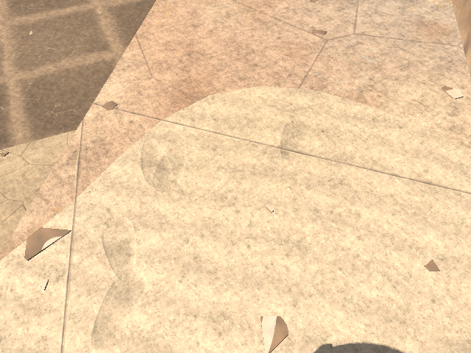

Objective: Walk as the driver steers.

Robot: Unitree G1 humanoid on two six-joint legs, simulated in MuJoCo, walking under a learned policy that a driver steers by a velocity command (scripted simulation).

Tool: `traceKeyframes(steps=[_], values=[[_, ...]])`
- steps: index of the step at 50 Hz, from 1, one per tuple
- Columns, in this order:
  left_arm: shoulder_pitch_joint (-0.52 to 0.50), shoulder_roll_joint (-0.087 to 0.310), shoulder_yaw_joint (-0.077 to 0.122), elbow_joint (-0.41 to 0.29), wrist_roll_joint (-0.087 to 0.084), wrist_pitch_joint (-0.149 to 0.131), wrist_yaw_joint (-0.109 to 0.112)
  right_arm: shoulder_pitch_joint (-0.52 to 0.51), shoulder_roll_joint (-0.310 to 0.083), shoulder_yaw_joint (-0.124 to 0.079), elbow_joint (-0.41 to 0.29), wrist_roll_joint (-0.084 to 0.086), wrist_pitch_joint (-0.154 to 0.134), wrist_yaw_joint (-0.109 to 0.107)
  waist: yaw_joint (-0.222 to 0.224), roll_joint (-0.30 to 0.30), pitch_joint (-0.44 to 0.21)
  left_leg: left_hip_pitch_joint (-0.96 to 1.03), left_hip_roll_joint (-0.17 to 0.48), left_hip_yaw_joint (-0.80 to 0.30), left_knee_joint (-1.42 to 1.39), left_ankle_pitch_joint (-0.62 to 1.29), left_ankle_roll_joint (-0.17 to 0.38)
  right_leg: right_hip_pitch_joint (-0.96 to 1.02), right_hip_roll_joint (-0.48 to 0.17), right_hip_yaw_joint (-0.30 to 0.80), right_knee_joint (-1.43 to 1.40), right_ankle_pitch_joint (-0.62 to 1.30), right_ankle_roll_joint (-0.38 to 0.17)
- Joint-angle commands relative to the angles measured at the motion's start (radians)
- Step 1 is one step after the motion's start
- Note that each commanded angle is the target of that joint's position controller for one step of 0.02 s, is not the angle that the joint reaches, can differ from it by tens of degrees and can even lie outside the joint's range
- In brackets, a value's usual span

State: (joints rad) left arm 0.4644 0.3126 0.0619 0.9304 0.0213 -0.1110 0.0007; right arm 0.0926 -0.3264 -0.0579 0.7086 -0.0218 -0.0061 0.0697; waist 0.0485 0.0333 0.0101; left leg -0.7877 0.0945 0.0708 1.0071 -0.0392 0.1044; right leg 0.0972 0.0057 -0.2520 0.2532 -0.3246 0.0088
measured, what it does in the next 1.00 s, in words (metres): walks ahead, turning right: left foot, then right foot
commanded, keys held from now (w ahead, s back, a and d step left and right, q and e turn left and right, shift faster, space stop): w+q+shift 0.10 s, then q+shift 0.08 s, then e+shift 0.82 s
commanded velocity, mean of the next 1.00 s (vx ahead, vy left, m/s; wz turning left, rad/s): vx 0.33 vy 0.00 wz -0.21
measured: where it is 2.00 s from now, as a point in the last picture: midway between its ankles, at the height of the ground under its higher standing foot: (220, 315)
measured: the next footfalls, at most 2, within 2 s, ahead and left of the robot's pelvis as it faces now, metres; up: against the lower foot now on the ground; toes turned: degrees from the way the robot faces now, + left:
left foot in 0.14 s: +0.34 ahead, +0.06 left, +0.00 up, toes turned +12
right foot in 0.56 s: +0.66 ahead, +0.00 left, +0.00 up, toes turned +8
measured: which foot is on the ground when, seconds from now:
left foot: up 0.00-0.12, down 0.14-0.58, up 0.60-1.00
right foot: down 0.00-0.14, up 0.16-0.54, down 0.56-1.00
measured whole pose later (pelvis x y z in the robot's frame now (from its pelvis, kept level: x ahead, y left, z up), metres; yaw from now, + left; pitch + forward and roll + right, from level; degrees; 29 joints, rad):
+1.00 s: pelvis +0.57 +0.08 +0.00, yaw -15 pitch +2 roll +1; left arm 0.17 0.33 0.11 0.56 -0.02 0.07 0.04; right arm 0.07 -0.28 -0.07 0.72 0.01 -0.02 -0.03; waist 0.03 -0.01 0.06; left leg -0.45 -0.08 -0.21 0.63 -0.27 -0.06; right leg -0.37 0.22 0.34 0.50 -0.11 -0.05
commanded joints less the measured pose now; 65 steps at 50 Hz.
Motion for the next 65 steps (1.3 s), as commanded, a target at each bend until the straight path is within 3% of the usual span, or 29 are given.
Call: traceKeyframes(steps=[1,4,6,7,8,9,11,12,13,15,19,23,27,28,29,30,31,33,34,36,40,47,51,52,53,54,56,60,65], values=[[-0.157,0.089,0.003,-0.096,-0.003,-0.034,0.006,-0.049,0.034,0.03,-0.081,0.0,-0.007,0.026,-0.094,-0.072,0.126,0.206,-0.023,0.069,-0.212,0.128,0.044,-0.217,-0.217,-0.039,-0.149,0.722,-0.055],[-0.122,0.175,0.025,-0.106,0.002,0.004,0.026,0.068,-0.042,0.007,-0.037,0.005,-0.011,0.011,-0.169,-0.117,0.011,0.385,-0.15,0.149,-0.253,0.024,0.088,-0.045,-0.238,-0.049,0.114,1.307,-0.038],[-0.184,0.214,0.04,-0.14,0.008,0.043,0.03,0.433,-0.122,-0.037,0.07,-0.001,-0.014,-0.015,-0.334,-0.098,-0.163,0.78,-0.207,0.079,-0.303,-0.061,0.136,-0.142,-0.259,-0.007,0.635,1.3,-0.052],[-0.166,0.16,0.031,-0.131,0.005,0.045,0.013,0.449,-0.154,-0.06,0.098,-0.002,-0.011,-0.046,-0.299,0.028,-0.136,0.923,-0.172,-0.03,-0.395,-0.051,0.157,-0.337,-0.131,0.001,0.996,0.555,-0.015],[-0.087,0.022,-0.002,-0.198,0.02,0.035,0.004,0.356,-0.269,-0.079,0.072,-0.007,-0.002,-0.055,-0.131,0.263,-0.112,1.077,0.045,-0.403,-0.337,0.511,0.256,-0.712,0.029,0.067,1.41,-0.249,0.047],[-0.099,0.067,-0.01,-0.283,-0.002,0.019,0.012,0.353,-0.328,-0.102,0.016,-0.008,0.005,-0.056,-0.155,0.183,-0.361,1.248,0.175,-0.766,-0.537,0.346,0.412,-0.888,0.04,0.284,1.513,-0.217,0.05],[-0.157,0.086,-0.022,-0.253,-0.006,0.006,0.021,0.239,-0.181,-0.065,0.009,0.002,-0.003,-0.079,-0.077,-0.105,-0.123,0.922,0.188,-0.635,-0.659,0.351,0.308,-0.859,-0.069,0.295,1.322,-0.053,0.024],[-0.182,0.132,0.005,-0.254,-0.066,-0.012,0.034,0.146,-0.088,-0.038,-0.055,0.044,-0.055,-0.052,-0.068,-0.183,-0.132,0.788,0.187,-0.652,-0.689,0.319,0.288,-0.785,-0.069,0.361,1.301,-0.083,0.032],[-0.155,0.145,0.015,-0.23,-0.07,0.0,0.04,0.091,-0.076,-0.027,-0.044,0.044,-0.079,-0.044,-0.016,-0.196,-0.095,0.655,0.17,-0.538,-0.682,0.409,0.239,-0.705,-0.127,0.368,1.209,-0.058,0.035],[-0.134,0.101,0.015,-0.211,-0.062,0.028,0.037,0.07,-0.053,-0.016,-0.007,0.032,-0.094,-0.046,0.018,-0.108,-0.027,0.472,0.097,-0.349,-0.709,0.479,0.173,-0.613,-0.163,0.342,1.024,-0.043,0.032],[-0.261,-0.008,-0.012,-0.228,-0.038,0.021,0.011,0.102,-0.054,-0.017,0.036,0.01,-0.094,-0.096,-0.044,-0.023,-0.033,0.482,-0.067,-0.034,-0.718,0.628,0.025,-0.563,-0.067,0.23,0.59,0.329,0.009],[-0.378,0.016,-0.002,-0.274,-0.046,0.011,-0.044,0.147,-0.071,-0.02,0.046,0.013,-0.051,-0.138,-0.113,0.014,-0.063,0.703,-0.025,0.02,-0.657,0.522,-0.041,-0.626,-0.017,0.186,0.334,0.582,0.014],[-0.14,0.099,0.045,-0.243,-0.029,0.021,-0.073,0.044,-0.077,-0.032,-0.009,0.008,-0.004,-0.161,0.009,0.072,-0.128,0.686,0.029,0.034,-0.355,0.757,-0.066,-0.435,0.066,0.138,0.357,0.351,-0.048],[0.037,0.136,0.064,-0.207,-0.026,0.022,-0.062,-0.038,-0.074,-0.031,-0.041,0.012,0.002,-0.16,0.118,0.026,-0.167,0.585,-0.004,0.04,-0.108,0.655,-0.094,-0.259,0.05,0.198,0.267,0.403,-0.1],[0.07,0.17,0.069,-0.201,-0.025,0.021,-0.042,-0.042,-0.002,-0.012,-0.064,-0.012,0.0,-0.137,0.103,-0.2,-0.16,0.395,-0.167,0.053,0.223,-0.161,-0.122,-0.113,-0.078,0.411,0.223,0.797,-0.158],[-0.046,0.231,0.061,-0.27,0.03,0.016,-0.03,0.152,0.082,0.009,-0.078,-0.017,-0.003,-0.106,-0.059,-0.357,-0.264,0.088,-0.318,-0.132,0.578,-0.672,-0.193,0.091,-0.299,0.948,0.213,0.944,-0.394],[-0.18,0.231,0.074,-0.343,0.03,0.031,-0.021,0.226,-0.023,0.004,-0.064,0.01,-0.015,-0.081,-0.055,-0.233,-0.411,0.067,-0.246,-0.286,0.626,-0.556,-0.152,0.106,-0.344,1.083,0.082,0.494,-0.433],[-0.275,0.124,0.046,-0.389,-0.025,0.068,-0.002,0.038,-0.075,-0.015,-0.091,0.01,-0.01,-0.081,-0.054,0.061,-0.165,0.052,-0.176,-0.244,0.463,-0.397,-0.122,-0.198,-0.227,0.907,0.009,0.048,-0.315],[-0.286,0.116,0.04,-0.397,-0.038,0.078,0.005,0.016,-0.061,-0.013,-0.105,0.001,0.001,-0.087,-0.069,0.063,-0.122,0.089,-0.158,-0.241,0.368,-0.368,-0.122,-0.305,-0.185,0.865,-0.006,-0.01,-0.286],[-0.301,0.119,0.047,-0.412,-0.034,0.096,0.013,0.019,-0.037,-0.017,-0.104,0.005,0.011,-0.088,-0.086,-0.019,-0.066,0.173,-0.147,-0.222,0.172,-0.339,-0.132,-0.423,-0.083,0.758,-0.016,0.0,-0.234],[-0.244,0.153,0.07,-0.403,-0.037,0.129,0.041,-0.009,0.002,-0.012,-0.089,0.011,0.0,-0.108,-0.053,-0.097,-0.146,0.223,-0.174,-0.218,-0.074,-0.291,-0.183,-0.359,-0.049,0.722,0.053,0.209,-0.208],[-0.267,0.146,0.081,-0.427,-0.04,0.17,0.048,-0.08,-0.027,-0.03,-0.079,0.031,-0.03,-0.104,-0.002,-0.209,-0.131,0.292,-0.188,-0.254,-0.317,-0.227,-0.179,-0.301,-0.025,0.821,0.093,0.089,-0.169],[-0.317,0.145,0.081,-0.453,-0.052,0.172,0.038,-0.008,-0.068,-0.053,-0.047,0.034,-0.055,-0.084,-0.042,-0.219,-0.13,0.486,-0.166,-0.247,-0.6,-0.137,-0.141,-0.314,0.005,0.885,0.171,0.133,-0.138],[-0.298,0.115,0.071,-0.453,-0.057,0.173,0.035,0.011,-0.09,-0.062,-0.039,0.029,-0.053,-0.085,-0.04,-0.147,-0.154,0.616,-0.075,-0.281,-0.687,-0.05,-0.106,-0.385,0.059,0.838,0.264,-0.055,-0.105],[-0.238,0.071,0.055,-0.455,-0.054,0.174,0.03,-0.014,-0.154,-0.07,-0.06,0.007,-0.04,-0.091,0.006,0.062,-0.181,0.746,0.136,-0.467,-0.684,0.018,0.003,-0.546,0.157,0.675,0.458,-0.283,-0.06],[-0.24,0.126,0.069,-0.476,-0.055,0.161,0.02,-0.013,-0.157,-0.073,-0.067,-0.028,-0.03,-0.09,0.012,0.256,-0.148,0.689,0.264,-0.632,-0.717,0.094,0.128,-0.676,0.2,0.519,0.707,-0.326,-0.009],[-0.224,0.22,0.096,-0.425,-0.048,0.158,0.011,-0.078,-0.061,-0.052,-0.105,-0.007,-0.025,-0.105,0.005,0.124,-0.084,0.644,0.205,-0.478,-0.692,0.005,0.107,-0.728,0.09,0.463,0.898,-0.17,0.047],[-0.24,0.132,0.062,-0.42,-0.052,0.174,0.012,-0.042,-0.059,-0.036,-0.111,0.0,0.002,-0.13,-0.039,0.067,-0.025,0.626,0.112,-0.269,-0.698,0.047,0.084,-0.791,0.024,0.334,1.037,-0.045,0.084],[-0.316,0.079,0.032,-0.447,-0.038,0.156,0.02,0.04,-0.107,-0.047,-0.086,-0.001,0.015,-0.114,-0.09,0.107,-0.092,0.75,0.151,-0.226,-0.67,0.22,0.143,-0.747,-0.024,0.308,0.83,-0.086,0.111]])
